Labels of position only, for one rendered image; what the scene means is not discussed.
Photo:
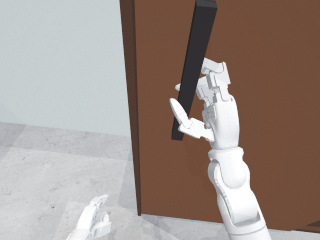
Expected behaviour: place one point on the robot right hand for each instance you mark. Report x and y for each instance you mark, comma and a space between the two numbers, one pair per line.
220, 110

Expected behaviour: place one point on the handle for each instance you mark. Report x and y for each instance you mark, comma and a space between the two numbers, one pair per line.
201, 27

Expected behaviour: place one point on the robot right forearm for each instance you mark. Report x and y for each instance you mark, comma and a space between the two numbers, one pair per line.
238, 206

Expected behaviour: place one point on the robot left forearm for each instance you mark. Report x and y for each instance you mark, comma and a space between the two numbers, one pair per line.
80, 234

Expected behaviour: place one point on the robot left hand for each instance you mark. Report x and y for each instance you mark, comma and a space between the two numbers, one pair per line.
97, 224

